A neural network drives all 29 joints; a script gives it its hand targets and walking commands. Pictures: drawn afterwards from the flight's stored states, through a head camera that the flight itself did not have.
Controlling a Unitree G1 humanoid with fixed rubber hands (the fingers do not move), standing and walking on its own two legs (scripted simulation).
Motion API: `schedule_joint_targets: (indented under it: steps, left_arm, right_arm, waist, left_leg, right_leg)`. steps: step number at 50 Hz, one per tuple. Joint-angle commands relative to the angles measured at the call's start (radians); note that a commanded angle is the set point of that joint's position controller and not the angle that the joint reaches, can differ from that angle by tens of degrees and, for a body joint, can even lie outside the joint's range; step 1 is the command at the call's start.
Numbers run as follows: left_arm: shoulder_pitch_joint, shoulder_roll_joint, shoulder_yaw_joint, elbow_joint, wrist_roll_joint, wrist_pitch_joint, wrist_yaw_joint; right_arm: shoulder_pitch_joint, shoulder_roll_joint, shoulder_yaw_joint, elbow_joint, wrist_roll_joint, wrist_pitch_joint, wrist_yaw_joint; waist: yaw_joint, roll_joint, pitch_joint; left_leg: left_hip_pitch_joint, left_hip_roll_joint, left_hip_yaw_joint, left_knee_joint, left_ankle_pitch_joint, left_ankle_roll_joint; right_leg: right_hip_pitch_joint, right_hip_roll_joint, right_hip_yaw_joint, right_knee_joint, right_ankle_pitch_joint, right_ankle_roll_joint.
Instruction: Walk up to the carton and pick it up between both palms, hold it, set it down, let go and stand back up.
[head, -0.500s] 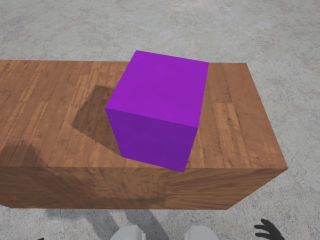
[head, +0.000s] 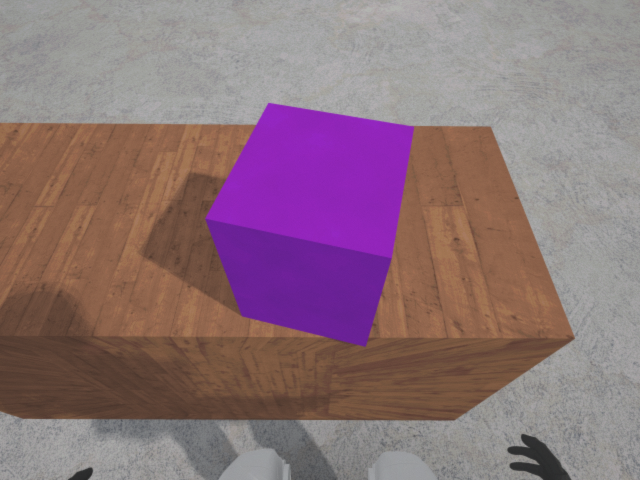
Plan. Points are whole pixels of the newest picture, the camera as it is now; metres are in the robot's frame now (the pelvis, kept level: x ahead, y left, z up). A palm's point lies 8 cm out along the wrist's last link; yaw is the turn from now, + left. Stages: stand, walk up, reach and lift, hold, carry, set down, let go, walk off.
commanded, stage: walk up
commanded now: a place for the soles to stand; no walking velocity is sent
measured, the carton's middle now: (319, 230) +0.42 -0.01 +0.02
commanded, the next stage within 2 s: reach and lift in 1.92 s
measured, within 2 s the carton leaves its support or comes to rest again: neither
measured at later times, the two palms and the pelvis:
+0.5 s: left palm out of the picture +0.08 +0.32 -0.10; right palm out of the picture +0.10 -0.30 -0.11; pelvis -0.01 +0.00 +0.00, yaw +0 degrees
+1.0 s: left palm out of the picture +0.04 +0.32 -0.10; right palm out of the picture +0.07 -0.30 -0.11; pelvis -0.03 +0.00 +0.00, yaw +0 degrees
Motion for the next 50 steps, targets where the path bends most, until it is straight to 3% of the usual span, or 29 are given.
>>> schedule_joint_targets:
  steps: [1, 3, 5, 6, 7, 8, 9, 11, 13, 16, 17, 18, 19, 23, 26, 28, 29, 30, 31, 34, 36, 37, 38, 39, 41, 44, 46, 49, 50]
  left_arm:
    - [0.008, 0.220, 0.038, -0.058, -0.002, 0.009, -0.002]
    - [0.074, 0.217, 0.044, -0.027, -0.002, -0.004, -0.008]
    - [0.142, 0.215, 0.051, -0.013, 0.005, -0.027, 0.000]
    - [0.160, 0.243, 0.062, -0.008, 0.014, -0.037, 0.004]
    - [0.173, 0.308, 0.068, -0.012, 0.029, -0.050, 0.014]
    - [0.148, 0.342, 0.078, -0.024, 0.027, -0.052, 0.020]
    - [0.108, 0.335, 0.071, -0.035, 0.023, -0.051, 0.023]
    - [0.037, 0.329, 0.068, -0.065, 0.023, -0.048, 0.023]
    - [-0.016, 0.326, 0.058, -0.071, 0.023, -0.045, 0.023]
    - [-0.066, 0.256, 0.042, -0.106, 0.001, -0.030, 0.017]
    - [-0.071, 0.204, 0.029, -0.106, -0.013, -0.024, 0.017]
    - [-0.045, 0.208, 0.032, -0.091, -0.016, -0.005, 0.021]
    - [-0.024, 0.231, 0.036, -0.079, -0.010, -0.001, 0.020]
    - [0.032, 0.229, 0.043, -0.045, 0.002, -0.006, 0.000]
    - [0.142, 0.211, 0.046, -0.016, 0.001, -0.025, 0.002]
    - [0.153, 0.283, 0.067, -0.013, 0.021, -0.051, 0.015]
    - [0.131, 0.326, 0.076, -0.039, 0.027, -0.055, 0.022]
    - [0.103, 0.342, 0.074, -0.046, 0.021, -0.053, 0.026]
    - [0.070, 0.351, 0.071, -0.056, 0.023, -0.052, 0.026]
    - [-0.007, 0.334, 0.062, -0.071, 0.028, -0.044, 0.025]
    - [-0.060, 0.297, 0.050, -0.096, 0.018, -0.036, 0.017]
    - [-0.079, 0.239, 0.037, -0.106, 0.006, -0.028, 0.014]
    - [-0.073, 0.185, 0.024, -0.113, -0.011, -0.019, 0.017]
    - [-0.046, 0.226, 0.041, -0.095, -0.012, 0.000, 0.022]
    - [-0.009, 0.248, 0.040, -0.065, -0.003, 0.007, 0.015]
    - [0.039, 0.230, 0.048, -0.038, -0.001, 0.003, -0.006]
    - [0.046, 0.216, 0.048, -0.045, 0.001, -0.010, -0.011]
    - [0.127, 0.193, 0.049, -0.010, 0.001, -0.038, -0.004]
    - [0.146, 0.238, 0.053, -0.011, 0.012, -0.051, 0.007]
  right_arm:
    - [-0.065, -0.267, -0.050, -0.059, -0.021, -0.030, -0.017]
    - [-0.124, -0.260, -0.041, -0.086, -0.027, -0.021, -0.016]
    - [-0.133, -0.239, -0.038, -0.087, -0.022, -0.013, -0.008]
    - [-0.115, -0.223, -0.038, -0.089, -0.014, -0.011, -0.005]
    - [-0.107, -0.205, -0.033, -0.107, 0.006, -0.014, -0.006]
    - [-0.093, -0.199, -0.027, -0.107, 0.010, -0.014, -0.009]
    - [-0.087, -0.202, -0.028, -0.099, 0.004, -0.008, -0.013]
    - [-0.084, -0.216, -0.039, -0.088, -0.003, 0.004, -0.010]
    - [-0.066, -0.204, -0.040, -0.082, 0.003, -0.001, -0.005]
    - [0.058, -0.239, -0.061, -0.020, -0.007, -0.025, -0.016]
    - [0.048, -0.281, -0.068, -0.025, -0.018, -0.034, -0.021]
    - [0.020, -0.282, -0.061, -0.036, -0.017, -0.039, -0.022]
    - [0.009, -0.283, -0.061, -0.037, -0.010, -0.040, -0.020]
    - [-0.091, -0.268, -0.047, -0.072, -0.014, -0.027, -0.021]
    - [-0.135, -0.254, -0.042, -0.074, -0.018, -0.011, -0.010]
    - [-0.115, -0.209, -0.031, -0.095, 0.005, -0.013, -0.009]
    - [-0.104, -0.205, -0.030, -0.107, 0.009, -0.015, -0.009]
    - [-0.090, -0.216, -0.036, -0.095, 0.001, -0.008, -0.010]
    - [-0.097, -0.215, -0.040, -0.102, -0.008, 0.006, -0.014]
    - [-0.083, -0.203, -0.045, -0.086, 0.003, 0.002, -0.002]
    - [0.033, -0.209, -0.052, -0.034, -0.002, -0.017, -0.008]
    - [0.087, -0.259, -0.066, -0.016, -0.012, -0.031, -0.016]
    - [0.072, -0.293, -0.073, -0.024, -0.022, -0.038, -0.020]
    - [0.045, -0.300, -0.069, -0.025, -0.015, -0.038, -0.020]
    - [-0.037, -0.290, -0.065, -0.047, -0.008, -0.035, -0.020]
    - [-0.097, -0.256, -0.047, -0.062, -0.017, -0.030, -0.021]
    - [-0.083, -0.262, -0.048, -0.062, -0.026, -0.028, -0.015]
    - [-0.106, -0.248, -0.039, -0.068, -0.009, -0.015, -0.010]
    - [-0.089, -0.204, -0.026, -0.075, 0.008, -0.018, -0.009]
  waist:
    - [0.002, 0.106, -0.041]
    - [0.036, 0.115, -0.011]
    - [0.075, 0.057, -0.086]
    - [0.077, 0.013, -0.149]
    - [0.068, -0.140, -0.229]
    - [0.054, -0.158, -0.285]
    - [0.047, -0.178, -0.272]
    - [0.025, -0.186, -0.176]
    - [-0.004, -0.190, -0.106]
    - [-0.061, -0.055, -0.220]
    - [-0.057, 0.052, -0.229]
    - [-0.035, 0.089, -0.209]
    - [-0.031, 0.072, -0.198]
    - [0.018, 0.112, -0.041]
    - [0.059, 0.098, -0.101]
    - [0.061, -0.106, -0.225]
    - [0.048, -0.151, -0.255]
    - [0.038, -0.166, -0.280]
    - [0.038, -0.151, -0.249]
    - [0.005, -0.188, -0.113]
    - [-0.057, -0.170, -0.160]
    - [-0.075, -0.013, -0.189]
    - [-0.064, 0.131, -0.178]
    - [-0.046, 0.086, -0.203]
    - [-0.022, 0.097, -0.121]
    - [0.010, 0.104, -0.013]
    - [0.009, 0.130, -0.051]
    - [0.057, 0.039, -0.177]
    - [0.063, -0.033, -0.254]
  left_leg:
    - [-0.088, 0.283, -0.349, -0.436, -0.105, 0.196]
    - [-0.150, 0.228, -0.274, -0.397, -0.126, 0.164]
    - [-0.095, 0.171, -0.190, -0.238, 0.110, 0.104]
    - [-0.057, 0.139, -0.148, -0.103, 0.244, 0.065]
    - [-0.076, 0.077, -0.085, 0.073, 0.340, 0.011]
    - [-0.138, 0.046, -0.052, 0.117, 0.190, -0.021]
    - [-0.178, 0.021, -0.057, 0.145, -0.180, -0.019]
    - [-0.109, 0.034, -0.071, 0.215, -0.284, -0.008]
    - [-0.079, 0.048, -0.057, 0.079, -0.205, -0.006]
    - [0.229, 0.115, -0.119, -0.220, 0.381, 0.026]
    - [0.267, 0.212, -0.290, -0.270, 0.499, 0.085]
    - [0.227, 0.317, -0.401, -0.322, 0.424, 0.160]
    - [0.175, 0.328, -0.405, -0.329, 0.338, 0.230]
    - [-0.092, 0.263, -0.312, -0.377, 0.048, 0.186]
    - [-0.027, 0.171, -0.171, -0.219, 0.223, 0.125]
    - [-0.036, 0.092, -0.094, 0.065, 0.395, 0.028]
    - [-0.108, 0.048, -0.053, 0.121, 0.258, -0.013]
    - [-0.177, 0.010, -0.044, 0.178, -0.134, -0.024]
    - [-0.125, 0.042, -0.092, 0.240, -0.283, -0.009]
    - [-0.102, 0.053, -0.056, 0.101, -0.235, -0.008]
    - [0.117, 0.060, -0.048, -0.169, 0.082, 0.008]
    - [0.240, 0.146, -0.182, -0.277, 0.305, 0.022]
    - [0.258, 0.256, -0.385, -0.335, 0.429, 0.080]
    - [0.247, 0.320, -0.449, -0.364, 0.313, 0.136]
    - [0.089, 0.310, -0.404, -0.400, 0.066, 0.189]
    - [-0.077, 0.249, -0.316, -0.421, -0.123, 0.179]
    - [-0.026, 0.234, -0.277, -0.377, -0.014, 0.180]
    - [0.067, 0.171, -0.180, -0.156, 0.272, 0.119]
    - [0.057, 0.150, -0.157, -0.024, 0.361, 0.064]
  right_leg:
    - [-0.107, 0.016, 0.026, 0.159, -0.165, -0.072]
    - [-0.034, 0.005, 0.008, 0.027, -0.070, -0.078]
    - [0.083, 0.002, 0.006, -0.214, 0.054, -0.083]
    - [0.124, -0.030, 0.107, -0.284, 0.177, -0.099]
    - [0.194, -0.138, 0.282, -0.291, 0.413, -0.151]
    - [0.252, -0.238, 0.393, -0.278, 0.606, -0.208]
    - [0.251, -0.313, 0.436, -0.273, 0.722, -0.278]
    - [0.047, -0.328, 0.441, -0.294, 0.633, -0.315]
    - [0.000, -0.256, 0.352, -0.249, 0.685, -0.256]
    - [-0.089, -0.093, 0.138, -0.046, 0.555, -0.098]
    - [-0.157, 0.019, 0.052, 0.087, 0.364, -0.037]
    - [-0.207, 0.055, 0.023, 0.138, -0.141, -0.043]
    - [-0.168, 0.038, 0.034, 0.193, -0.230, -0.052]
    - [-0.080, 0.006, 0.017, 0.157, -0.147, -0.076]
    - [0.066, 0.009, -0.032, -0.222, 0.056, -0.069]
    - [0.171, -0.103, 0.225, -0.290, 0.399, -0.126]
    - [0.210, -0.214, 0.382, -0.305, 0.518, -0.190]
    - [0.259, -0.308, 0.451, -0.286, 0.654, -0.272]
    - [0.091, -0.361, 0.476, -0.313, 0.592, -0.325]
    - [0.003, -0.267, 0.372, -0.252, 0.603, -0.270]
    - [-0.074, -0.172, 0.247, -0.135, 0.586, -0.167]
    - [-0.142, -0.073, 0.138, 0.013, 0.491, -0.086]
    - [-0.237, 0.051, 0.058, 0.148, 0.128, -0.029]
    - [-0.242, 0.069, 0.069, 0.197, -0.178, -0.043]
    - [-0.204, 0.040, 0.059, 0.243, -0.202, -0.058]
    - [-0.134, 0.012, 0.064, 0.207, -0.125, -0.062]
    - [-0.083, -0.008, 0.025, 0.029, -0.132, -0.062]
    - [0.096, 0.020, -0.014, -0.359, 0.077, -0.068]
    - [0.168, -0.049, 0.148, -0.371, 0.229, -0.096]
